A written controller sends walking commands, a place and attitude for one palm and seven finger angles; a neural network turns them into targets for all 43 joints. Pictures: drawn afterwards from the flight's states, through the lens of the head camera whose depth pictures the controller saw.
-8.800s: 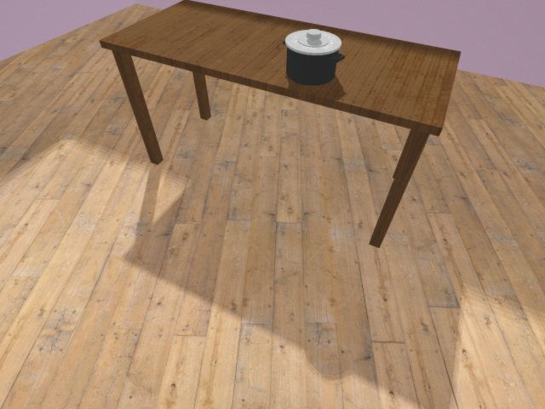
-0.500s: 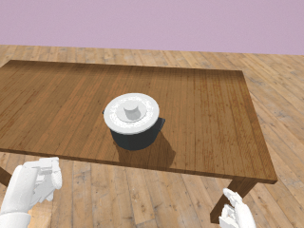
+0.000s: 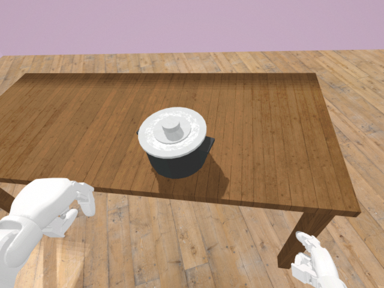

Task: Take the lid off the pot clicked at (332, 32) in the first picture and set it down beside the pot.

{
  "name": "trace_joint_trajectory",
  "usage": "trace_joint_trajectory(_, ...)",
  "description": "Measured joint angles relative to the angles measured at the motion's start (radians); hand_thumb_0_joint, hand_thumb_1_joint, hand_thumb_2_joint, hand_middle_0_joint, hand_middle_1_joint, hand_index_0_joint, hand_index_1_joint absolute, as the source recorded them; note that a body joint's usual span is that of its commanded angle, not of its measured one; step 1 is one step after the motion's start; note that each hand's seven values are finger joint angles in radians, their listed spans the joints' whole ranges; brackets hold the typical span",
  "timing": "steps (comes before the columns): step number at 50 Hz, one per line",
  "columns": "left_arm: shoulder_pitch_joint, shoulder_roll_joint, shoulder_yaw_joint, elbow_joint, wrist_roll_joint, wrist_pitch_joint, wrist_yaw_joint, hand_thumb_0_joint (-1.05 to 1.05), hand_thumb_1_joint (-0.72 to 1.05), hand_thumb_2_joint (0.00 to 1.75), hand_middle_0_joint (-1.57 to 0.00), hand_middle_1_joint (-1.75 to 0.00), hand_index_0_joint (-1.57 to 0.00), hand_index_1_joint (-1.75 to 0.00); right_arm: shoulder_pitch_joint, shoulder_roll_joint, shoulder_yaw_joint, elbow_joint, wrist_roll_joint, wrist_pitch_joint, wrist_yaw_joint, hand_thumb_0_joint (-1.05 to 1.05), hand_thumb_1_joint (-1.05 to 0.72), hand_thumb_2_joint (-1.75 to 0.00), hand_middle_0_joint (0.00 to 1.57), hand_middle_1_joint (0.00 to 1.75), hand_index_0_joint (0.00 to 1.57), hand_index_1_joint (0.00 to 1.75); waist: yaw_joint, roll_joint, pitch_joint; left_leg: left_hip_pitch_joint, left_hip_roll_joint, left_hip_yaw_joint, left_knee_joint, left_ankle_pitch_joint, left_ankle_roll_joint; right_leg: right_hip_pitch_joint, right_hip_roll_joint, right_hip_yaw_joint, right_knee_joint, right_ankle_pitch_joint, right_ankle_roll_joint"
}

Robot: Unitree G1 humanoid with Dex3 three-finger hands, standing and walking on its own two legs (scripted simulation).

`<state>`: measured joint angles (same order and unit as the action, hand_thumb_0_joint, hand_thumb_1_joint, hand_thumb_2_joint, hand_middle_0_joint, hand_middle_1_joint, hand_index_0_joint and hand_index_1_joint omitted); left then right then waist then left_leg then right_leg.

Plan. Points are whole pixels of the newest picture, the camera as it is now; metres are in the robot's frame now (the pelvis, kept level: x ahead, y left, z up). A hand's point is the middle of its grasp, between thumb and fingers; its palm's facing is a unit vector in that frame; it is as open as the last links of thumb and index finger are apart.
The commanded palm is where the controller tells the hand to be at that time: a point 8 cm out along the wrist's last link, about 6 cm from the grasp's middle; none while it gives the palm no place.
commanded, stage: reach forward and open the fingers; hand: left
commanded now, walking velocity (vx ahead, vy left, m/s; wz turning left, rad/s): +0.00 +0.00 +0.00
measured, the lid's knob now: (170, 124) +0.50 +0.12 +0.05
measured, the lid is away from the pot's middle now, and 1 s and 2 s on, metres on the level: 0.00 0.00 0.00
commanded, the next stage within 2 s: move the open hand above the knob in 0.54 s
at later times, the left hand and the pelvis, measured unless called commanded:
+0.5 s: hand (69, 186) +0.27 +0.27 +0.10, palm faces -0.19 -0.04 -0.98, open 9.9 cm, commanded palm +0.25 +0.27 +0.17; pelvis -0.02 +0.03 +0.00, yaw -1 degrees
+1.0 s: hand (94, 162) +0.32 +0.24 +0.11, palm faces -0.27 -0.04 -0.96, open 10.1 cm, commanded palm +0.31 +0.23 +0.18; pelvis -0.01 +0.01 +0.00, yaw +0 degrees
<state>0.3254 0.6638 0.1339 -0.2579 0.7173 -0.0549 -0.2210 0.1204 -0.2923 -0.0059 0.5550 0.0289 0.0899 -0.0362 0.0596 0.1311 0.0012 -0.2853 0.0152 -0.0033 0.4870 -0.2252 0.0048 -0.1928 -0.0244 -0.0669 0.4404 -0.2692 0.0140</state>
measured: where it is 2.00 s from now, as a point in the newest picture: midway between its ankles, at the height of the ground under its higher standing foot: outside the picture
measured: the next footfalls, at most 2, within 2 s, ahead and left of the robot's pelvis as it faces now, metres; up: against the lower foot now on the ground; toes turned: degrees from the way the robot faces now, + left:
none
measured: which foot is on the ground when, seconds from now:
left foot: down 0.00-1.00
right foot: down 0.00-1.00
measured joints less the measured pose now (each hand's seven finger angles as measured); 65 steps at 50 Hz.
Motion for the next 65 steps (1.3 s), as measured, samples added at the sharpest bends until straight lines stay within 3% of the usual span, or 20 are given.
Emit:
trace_joint_trajectory(15, -0.221, -0.015, -0.089, 0.087, 0.051, 0.041, -0.010, 0.00, -0.08, 1.23, -0.88, -0.28, -0.89, -0.28, -0.006, 0.029, 0.021, 0.017, 0.006, 0.015, 0.036, 0.02, -0.90, -0.90, 0.20, 0.30, 0.20, 0.30, -0.006, -0.017, 0.026, 0.027, -0.030, 0.026, -0.049, 0.042, 0.032, 0.019, -0.030, 0.023, -0.045, 0.047, 0.027)
trace_joint_trajectory(22, -0.309, -0.022, -0.126, 0.126, 0.068, 0.072, -0.021, 0.00, -0.20, 1.29, -0.84, -0.14, -0.84, -0.14, -0.014, 0.031, 0.028, 0.015, 0.009, 0.021, 0.046, 0.02, -0.90, -0.90, 0.20, 0.30, 0.21, 0.30, -0.006, -0.021, 0.031, 0.027, -0.039, 0.031, -0.056, 0.051, 0.040, 0.014, -0.039, 0.028, -0.042, 0.051, 0.026)
trace_joint_trajectory(33, -0.420, -0.020, -0.157, 0.188, 0.081, 0.103, -0.051, 0.00, -0.26, 1.35, -0.83, -0.09, -0.83, -0.09, -0.019, 0.025, 0.033, 0.014, 0.013, 0.024, 0.045, 0.02, -0.90, -0.90, 0.20, 0.30, 0.20, 0.30, -0.010, -0.025, 0.031, 0.024, -0.037, 0.025, -0.055, 0.050, 0.034, 0.009, -0.037, 0.023, -0.033, 0.044, 0.024)
trace_joint_trajectory(40, -0.502, -0.029, -0.198, 0.256, 0.079, 0.167, -0.105, 0.00, -0.27, 1.37, -0.83, -0.08, -0.84, -0.08, -0.021, 0.009, 0.033, 0.015, 0.019, 0.026, 0.045, 0.02, -0.90, -0.90, 0.20, 0.30, 0.20, 0.30, -0.021, -0.019, 0.030, 0.017, -0.034, 0.013, -0.048, 0.045, 0.026, 0.003, -0.034, 0.012, -0.017, 0.030, 0.021)
trace_joint_trajectory(47, -0.561, -0.028, -0.201, 0.309, 0.076, 0.148, -0.141, 0.00, -0.27, 1.38, -0.83, -0.08, -0.84, -0.08, -0.018, 0.001, 0.029, 0.013, 0.020, 0.022, 0.040, 0.02, -0.90, -0.90, 0.20, 0.30, 0.20, 0.30, -0.035, -0.020, 0.029, 0.015, -0.024, 0.007, -0.040, 0.033, 0.016, 0.000, -0.024, 0.007, -0.008, 0.017, 0.011)
trace_joint_trajectory(65, -0.679, -0.080, -0.263, 0.381, 0.094, 0.172, -0.122, 0.00, -0.27, 1.38, -0.83, -0.08, -0.84, -0.08, -0.004, -0.006, 0.015, 0.022, 0.032, 0.047, 0.054, 0.02, -0.91, -0.90, 0.20, 0.30, 0.20, 0.29, -0.050, -0.019, 0.022, 0.003, -0.020, 0.011, -0.031, 0.012, 0.007, -0.020, -0.021, 0.012, 0.016, -0.011, 0.004)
